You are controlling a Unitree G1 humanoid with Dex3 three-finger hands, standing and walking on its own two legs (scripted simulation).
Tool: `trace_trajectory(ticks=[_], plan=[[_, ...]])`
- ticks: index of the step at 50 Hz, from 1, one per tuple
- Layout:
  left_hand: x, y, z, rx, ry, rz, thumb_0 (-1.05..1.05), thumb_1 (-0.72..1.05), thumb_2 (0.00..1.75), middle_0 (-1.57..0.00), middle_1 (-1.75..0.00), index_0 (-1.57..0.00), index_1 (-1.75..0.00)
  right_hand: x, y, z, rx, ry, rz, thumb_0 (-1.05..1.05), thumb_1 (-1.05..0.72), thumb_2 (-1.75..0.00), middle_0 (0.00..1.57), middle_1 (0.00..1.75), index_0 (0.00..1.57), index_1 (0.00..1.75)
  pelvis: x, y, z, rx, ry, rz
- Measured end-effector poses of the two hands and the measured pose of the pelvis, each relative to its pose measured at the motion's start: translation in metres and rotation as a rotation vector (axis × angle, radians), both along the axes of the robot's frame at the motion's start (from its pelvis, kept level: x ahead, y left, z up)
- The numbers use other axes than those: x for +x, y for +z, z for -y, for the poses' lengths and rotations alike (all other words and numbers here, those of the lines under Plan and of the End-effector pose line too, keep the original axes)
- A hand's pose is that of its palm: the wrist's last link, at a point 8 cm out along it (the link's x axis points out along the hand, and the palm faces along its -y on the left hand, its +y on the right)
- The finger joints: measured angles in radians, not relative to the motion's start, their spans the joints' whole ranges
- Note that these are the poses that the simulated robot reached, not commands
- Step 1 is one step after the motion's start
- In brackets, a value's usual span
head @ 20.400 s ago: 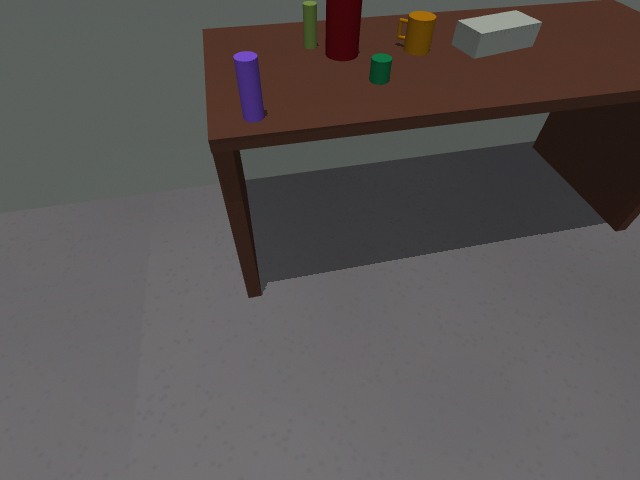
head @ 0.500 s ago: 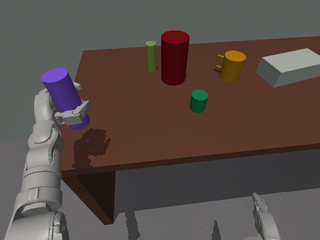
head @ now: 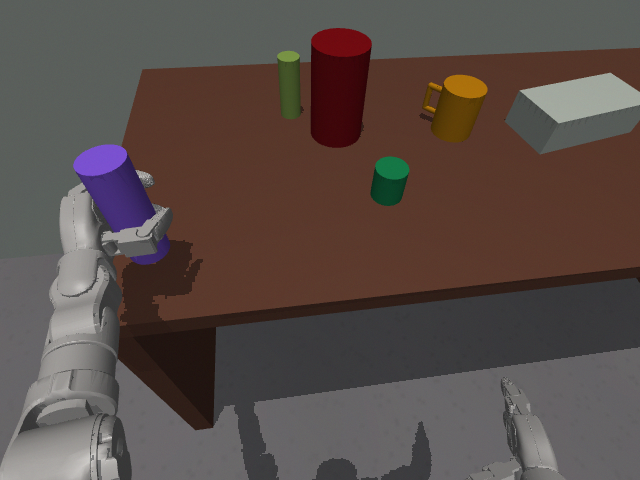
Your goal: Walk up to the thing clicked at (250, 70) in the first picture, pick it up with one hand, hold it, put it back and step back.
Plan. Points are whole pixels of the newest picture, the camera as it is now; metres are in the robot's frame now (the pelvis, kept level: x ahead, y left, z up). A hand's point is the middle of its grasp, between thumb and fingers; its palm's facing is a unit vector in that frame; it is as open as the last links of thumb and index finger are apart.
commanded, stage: lower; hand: left
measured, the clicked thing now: (128, 209) +0.43 +0.22 +0.11
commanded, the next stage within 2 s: loosen in 0.92 s
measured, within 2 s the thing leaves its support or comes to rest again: rests again in 0.80 s
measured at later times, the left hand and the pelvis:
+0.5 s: hand (151, 236) +0.44 +0.21 +0.06, palm faces +0.18 -0.98 -0.02, open 7.5 cm; pelvis +0.00 +0.00 -0.02, yaw +0 degrees
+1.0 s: hand (159, 248) +0.43 +0.21 +0.03, palm faces +0.18 -0.98 -0.02, open 7.5 cm; pelvis +0.00 +0.01 -0.03, yaw +0 degrees
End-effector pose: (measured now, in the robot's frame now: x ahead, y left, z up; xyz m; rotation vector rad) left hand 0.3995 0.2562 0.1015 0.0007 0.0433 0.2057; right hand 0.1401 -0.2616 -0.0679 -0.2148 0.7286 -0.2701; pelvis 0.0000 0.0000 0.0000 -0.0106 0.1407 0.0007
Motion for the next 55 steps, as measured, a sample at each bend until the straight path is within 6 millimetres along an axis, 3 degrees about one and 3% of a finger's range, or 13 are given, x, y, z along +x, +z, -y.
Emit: trace_trajectory(ticks=[21,45,55], plan=[[0.006,-0.041,-0.002,0.010,-0.014,0.003,0.03,-0.10,1.12,-0.86,-1.10,-0.88,-1.07,0.003,-0.001,-0.012,-0.009,0.048,0.023,0.00,0.50,-0.06,0.06,0.05,0.06,0.05,0.002,-0.018,-0.004,-0.014,-0.003,-0.069],[0.005,-0.068,0.002,0.014,-0.024,0.002,0.03,-0.10,1.12,-0.86,-1.10,-0.87,-1.07,-0.004,0.009,-0.014,-0.041,0.079,0.047,0.00,0.50,-0.06,0.06,0.05,0.06,0.05,-0.003,-0.031,-0.005,-0.017,-0.004,-0.100],[0.002,-0.070,0.001,0.012,-0.021,0.033,0.03,-0.10,1.11,-0.86,-1.10,-0.88,-1.07,-0.004,0.013,-0.016,-0.046,0.096,0.060,0.00,0.50,-0.06,0.06,0.05,0.06,0.05,-0.005,-0.035,-0.005,-0.018,-0.001,-0.108]])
